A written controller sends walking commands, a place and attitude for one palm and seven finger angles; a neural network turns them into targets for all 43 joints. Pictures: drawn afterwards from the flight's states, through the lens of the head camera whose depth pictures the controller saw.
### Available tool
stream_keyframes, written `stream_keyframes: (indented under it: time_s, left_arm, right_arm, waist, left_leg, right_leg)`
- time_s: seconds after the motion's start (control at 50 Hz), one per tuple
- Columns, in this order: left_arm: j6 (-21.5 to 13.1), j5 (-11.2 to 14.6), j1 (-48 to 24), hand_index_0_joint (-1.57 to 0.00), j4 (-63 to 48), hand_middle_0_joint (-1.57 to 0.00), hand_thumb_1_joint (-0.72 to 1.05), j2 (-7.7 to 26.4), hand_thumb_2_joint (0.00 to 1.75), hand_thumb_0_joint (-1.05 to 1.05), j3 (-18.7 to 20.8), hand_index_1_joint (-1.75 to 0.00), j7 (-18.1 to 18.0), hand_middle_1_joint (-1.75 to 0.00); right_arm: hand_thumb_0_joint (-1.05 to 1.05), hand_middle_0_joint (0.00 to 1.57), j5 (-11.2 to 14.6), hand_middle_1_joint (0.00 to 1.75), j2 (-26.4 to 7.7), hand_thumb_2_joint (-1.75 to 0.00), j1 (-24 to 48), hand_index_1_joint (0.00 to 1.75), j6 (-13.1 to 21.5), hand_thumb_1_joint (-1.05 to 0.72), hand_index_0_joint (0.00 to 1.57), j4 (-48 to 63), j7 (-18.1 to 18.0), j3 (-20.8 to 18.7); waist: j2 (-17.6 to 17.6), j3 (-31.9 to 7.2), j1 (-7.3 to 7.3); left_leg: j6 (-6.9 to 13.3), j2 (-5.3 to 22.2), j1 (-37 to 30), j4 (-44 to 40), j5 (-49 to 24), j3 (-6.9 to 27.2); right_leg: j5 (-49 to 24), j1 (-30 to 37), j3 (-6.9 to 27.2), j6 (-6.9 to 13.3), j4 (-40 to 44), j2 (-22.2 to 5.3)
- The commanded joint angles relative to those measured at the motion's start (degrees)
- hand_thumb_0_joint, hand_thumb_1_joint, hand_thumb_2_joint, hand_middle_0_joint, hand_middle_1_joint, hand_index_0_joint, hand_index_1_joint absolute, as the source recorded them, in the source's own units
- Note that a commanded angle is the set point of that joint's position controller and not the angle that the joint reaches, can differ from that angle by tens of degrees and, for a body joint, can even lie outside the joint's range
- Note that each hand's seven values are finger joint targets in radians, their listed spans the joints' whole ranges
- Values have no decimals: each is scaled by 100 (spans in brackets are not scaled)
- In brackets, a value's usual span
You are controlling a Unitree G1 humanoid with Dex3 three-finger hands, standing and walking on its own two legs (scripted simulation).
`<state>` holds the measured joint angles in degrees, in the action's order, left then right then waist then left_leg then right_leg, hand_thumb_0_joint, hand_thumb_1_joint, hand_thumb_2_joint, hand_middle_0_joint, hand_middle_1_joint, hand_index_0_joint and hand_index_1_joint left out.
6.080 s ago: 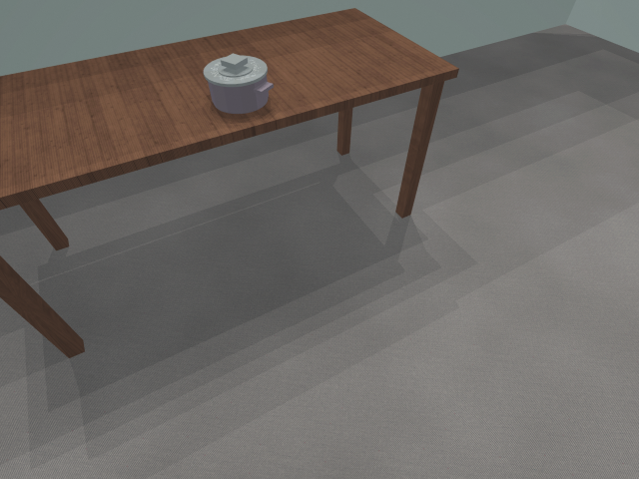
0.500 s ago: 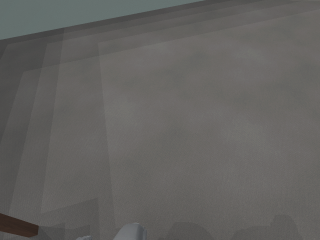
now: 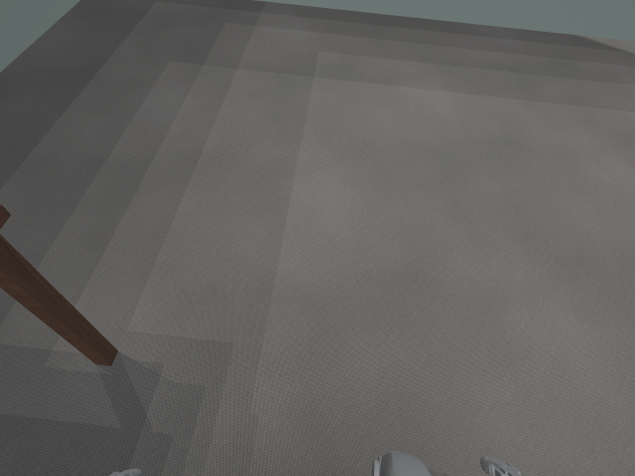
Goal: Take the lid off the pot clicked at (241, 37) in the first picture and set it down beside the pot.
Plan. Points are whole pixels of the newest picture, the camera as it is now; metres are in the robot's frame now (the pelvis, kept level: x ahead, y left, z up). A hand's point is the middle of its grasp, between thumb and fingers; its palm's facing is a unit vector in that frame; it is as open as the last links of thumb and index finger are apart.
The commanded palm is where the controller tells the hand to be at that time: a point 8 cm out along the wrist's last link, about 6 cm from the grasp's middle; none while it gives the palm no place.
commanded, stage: turn to face it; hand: left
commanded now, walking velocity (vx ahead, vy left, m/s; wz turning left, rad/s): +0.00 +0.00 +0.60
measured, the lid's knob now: out of the picture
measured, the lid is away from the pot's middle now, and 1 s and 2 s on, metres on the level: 0.00 0.00 0.00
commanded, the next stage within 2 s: none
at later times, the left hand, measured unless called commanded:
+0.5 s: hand out of the picture +0.05 +0.16 -0.13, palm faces +0.29 -0.91 -0.30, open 7.4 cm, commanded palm none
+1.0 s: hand out of the picture -0.09 +0.22 -0.17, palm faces +0.61 -0.75 -0.26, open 7.4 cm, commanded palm none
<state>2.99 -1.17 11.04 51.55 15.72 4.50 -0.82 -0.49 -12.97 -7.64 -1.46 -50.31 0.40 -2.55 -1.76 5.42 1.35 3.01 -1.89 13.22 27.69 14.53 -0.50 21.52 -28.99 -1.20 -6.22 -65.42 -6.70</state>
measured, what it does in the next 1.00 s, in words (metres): steps on the spot, turning left: right foot, then left foot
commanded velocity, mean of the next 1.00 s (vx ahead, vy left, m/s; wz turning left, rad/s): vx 0.00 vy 0.00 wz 0.60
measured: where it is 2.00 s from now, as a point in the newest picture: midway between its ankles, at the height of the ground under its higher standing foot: outside the picture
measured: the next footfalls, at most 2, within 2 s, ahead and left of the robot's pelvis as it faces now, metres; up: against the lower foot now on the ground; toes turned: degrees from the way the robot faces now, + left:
right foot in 0.28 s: +0.07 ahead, -0.15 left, +0.00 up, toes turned +8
left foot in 0.76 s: -0.02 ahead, +0.09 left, +0.00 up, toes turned +34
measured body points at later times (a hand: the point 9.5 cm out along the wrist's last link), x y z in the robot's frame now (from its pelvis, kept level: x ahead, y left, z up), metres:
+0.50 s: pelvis +0.01 -0.06 +0.00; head +0.05 -0.09 +0.45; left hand +0.04 +0.20 -0.11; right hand +0.13 -0.31 -0.16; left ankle -0.06 +0.09 -0.64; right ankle +0.03 -0.15 -0.74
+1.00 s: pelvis -0.02 +0.00 +0.00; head +0.00 +0.04 +0.45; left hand -0.12 +0.26 -0.15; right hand +0.22 -0.15 -0.12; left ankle -0.05 +0.07 -0.74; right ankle +0.08 -0.16 -0.65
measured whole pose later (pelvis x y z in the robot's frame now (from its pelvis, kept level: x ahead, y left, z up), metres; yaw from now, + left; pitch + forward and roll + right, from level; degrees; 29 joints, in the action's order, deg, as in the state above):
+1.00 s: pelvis -0.02 +0.00 +0.00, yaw +36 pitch +0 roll -2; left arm 3.1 -1.2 11.1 51.6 16.1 4.4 -0.8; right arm -0.6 -12.7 -8.8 -1.6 -50.5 0.4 -2.5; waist -1.7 4.4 1.0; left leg 3.4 -2.3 14.0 27.1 12.9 1.4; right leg 20.4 -28.8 -0.7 -6.3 -63.6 -6.3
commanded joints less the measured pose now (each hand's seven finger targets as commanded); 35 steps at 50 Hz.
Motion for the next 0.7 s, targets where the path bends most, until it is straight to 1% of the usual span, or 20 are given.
stream_keyframes:
  time_s: [0.0, 0.06, 0.12, 0.16, 0.2, 0.22, 0.24, 0.26, 0.28, 0.3, 0.32, 0.34, 0.36, 0.38, 0.44, 0.5, 0.56, 0.62, 0.64, 0.68]
  left_arm:
    - [-97, 12, -45, -20, -511, -20, 90, 494, 90, 0, 105, -30, -16, -30]
    - [-109, 40, -356, -20, -684, -20, 90, 432, 90, 0, 79, -30, -36, -30]
    - [-161, 66, -493, -20, -809, -20, 90, 344, 90, 0, 35, -30, -46, -30]
    - [-203, 97, -335, -20, -790, -20, 90, 314, 90, 0, 15, -30, -61, -30]
    - [-268, 114, 19, -20, -726, -20, 90, 394, 90, 0, 30, -30, -69, -30]
    - [-330, 111, 273, -20, -667, -20, 90, 495, 90, 0, 65, -30, -88, -30]
    - [-390, 31, 453, -20, -635, -20, 90, 944, 90, 0, 150, -30, -135, -30]
    - [-377, -16, 548, -20, -667, -20, 90, 1356, 90, 0, 211, -30, -154, -30]
    - [-341, 17, 478, -20, -704, -20, 90, 1250, 90, 0, 164, -30, -158, -30]
    - [-382, 28, 87, -20, -738, -20, 90, 867, 90, 0, 142, -30, -194, -30]
    - [-364, 36, -189, -20, -795, -20, 90, 759, 90, 0, 90, -30, -173, -30]
    - [-369, 43, -350, -20, -841, -20, 90, 611, 90, 0, 16, -30, -148, -30]
    - [-392, 39, -312, -20, -818, -20, 90, 534, 90, 0, -7, -30, -137, -30]
    - [-401, 31, -195, -20, -789, -20, 90, 541, 90, 0, -10, -30, -135, -30]
    - [-396, 11, 160, -20, -661, -20, 90, 629, 90, 0, 22, -30, -137, -30]
    - [-375, -18, 410, -20, -535, -20, 90, 710, 90, 0, 54, -30, -129, -30]
    - [-343, -42, 457, -20, -493, -20, 90, 827, 90, 0, 88, -30, -118, -30]
    - [-305, -63, 498, -20, -443, -20, 90, 947, 90, 0, 146, -30, -107, -30]
    - [-291, -65, 503, -20, -427, -20, 90, 967, 90, 0, 170, -30, -106, -30]
    - [-267, -27, 454, -20, -378, -20, 90, 998, 90, 0, 192, -30, -82, -30]
  right_arm:
    - [0, 20, -21, 30, -1172, -90, -309, 30, 85, -90, 20, 280, -49, -343]
    - [0, 20, -54, 30, -1214, -90, -432, 30, 60, -90, 20, 247, -50, -387]
    - [0, 20, -82, 30, -1229, -90, -514, 30, 41, -90, 20, 227, -56, -429]
    - [0, 20, -79, 30, -1245, -90, -416, 30, 25, -90, 20, 247, -60, -450]
    - [0, 20, -47, 30, -1216, -90, -277, 30, 16, -90, 20, 284, -50, -459]
    - [0, 20, -6, 30, -1085, -90, -255, 30, 25, -90, 20, 308, -42, -441]
    - [0, 20, 57, 30, -711, -90, -395, 30, 45, -90, 20, 351, -6, -392]
    - [0, 20, 29, 30, -553, -90, -366, 30, 33, -90, 20, 507, -11, -366]
    - [0, 20, -35, 30, -803, -90, -351, 30, -13, -90, 20, 467, -17, -430]
    - [0, 20, -44, 30, -835, -90, -419, 30, -87, -90, 20, 348, 12, -455]
    - [0, 20, -62, 30, -774, -90, -447, 30, -130, -90, 20, 207, 51, -448]
    - [0, 20, -76, 30, -736, -90, -534, 30, -150, -90, 20, 117, 97, -426]
    - [0, 20, -71, 30, -667, -90, -550, 30, -160, -90, 20, 81, 123, -398]
    - [0, 20, -62, 30, -629, -90, -511, 30, -179, -90, 20, 81, 138, -384]
    - [0, 20, -47, 30, -585, -90, -259, 30, -223, -90, 20, 104, 162, -354]
    - [0, 20, -36, 30, -571, -90, 60, 30, -228, -90, 20, 172, 168, -326]
    - [0, 20, -19, 30, -530, -90, 318, 30, -201, -90, 20, 246, 179, -274]
    - [0, 20, 5, 30, -477, -90, 393, 30, -123, -90, 20, 325, 181, -210]
    - [0, 20, 8, 30, -489, -90, 352, 30, -90, -90, 20, 338, 170, -199]
    - [0, 20, -11, 30, -589, -90, 35, 30, -42, -90, 20, 287, 150, -231]
  waist:
    - [868, -638, -204]
    - [954, -612, -303]
    - [1005, -787, -346]
    - [1156, -906, -282]
    - [954, -989, -84]
    - [648, -1114, 50]
    - [-527, -1349, 105]
    - [-1637, -1239, 159]
    - [-992, -1105, 106]
    - [-1084, -933, -88]
    - [-912, -671, -202]
    - [-797, -541, -305]
    - [-825, -472, -300]
    - [-859, -474, -267]
    - [-901, -439, -121]
    - [-962, -443, 11]
    - [-945, -459, 73]
    - [-1161, -644, 150]
    - [-1167, -735, 144]
    - [-911, -919, -45]
  left_leg:
    - [592, 1332, -498, -967, -2101, 1511]
    - [727, 1389, -528, -884, -1961, 1889]
    - [754, 1349, -578, -607, -2441, 2103]
    - [683, 1258, -356, -372, -2836, 2230]
    - [474, 1055, 42, -49, -2735, 2220]
    - [226, 820, 497, 282, -2072, 2109]
    - [-205, 262, 1499, 1155, -413, 1435]
    - [-586, -389, 2249, 2494, 2050, 438]
    - [-528, -55, 2061, 3524, 2089, 672]
    - [-532, 145, 2029, 3919, 1736, 792]
    - [-599, 217, 2027, 4241, 1350, 586]
    - [-667, 275, 2073, 4395, 996, 439]
    - [-716, 302, 2087, 4398, 829, 326]
    - [-750, 312, 2065, 4355, 739, 251]
    - [-824, 361, 2012, 3944, 684, 76]
    - [-839, 400, 1916, 3426, 849, -71]
    - [-801, 432, 1631, 2763, 934, -264]
    - [-697, 376, 1192, 1835, 1050, -491]
    - [-644, 361, 1000, 1521, 1031, -519]
    - [-570, 276, 337, 497, 287, -645]
  right_leg:
    - [-164, -197, 153, -42, 356, 69]
    - [109, -167, 191, -31, 962, 169]
    - [307, 213, 164, 32, 1760, 348]
    - [242, 813, 84, 97, 2433, 534]
    - [-476, 1588, 26, 137, 3420, 614]
    - [-1128, 2359, 153, 162, 4323, 400]
    - [-1519, 3411, 1173, 499, 4839, -788]
    - [-2441, 3303, 2444, 1232, 4867, -2201]
    - [-2408, 2574, 2103, 1564, 4774, -2261]
    - [-2141, 2236, 1701, 1489, 4874, -1954]
    - [-2027, 2072, 1349, 1404, 4823, -1583]
    - [-2327, 2077, 806, 1299, 4686, -1277]
    - [-2652, 2074, 451, 1233, 4629, -1166]
    - [-2784, 2101, 277, 1216, 4611, -1118]
    - [-2879, 2318, -5, 1201, 4621, -1139]
    - [-3008, 2498, -122, 1256, 4588, -1260]
    - [-3039, 2429, -289, 1332, 4505, -1387]
    - [-3323, 2542, -450, 1325, 4190, -1483]
    - [-3436, 2558, -471, 1299, 4038, -1531]
    - [-3288, 2409, -775, 1025, 3489, -1459]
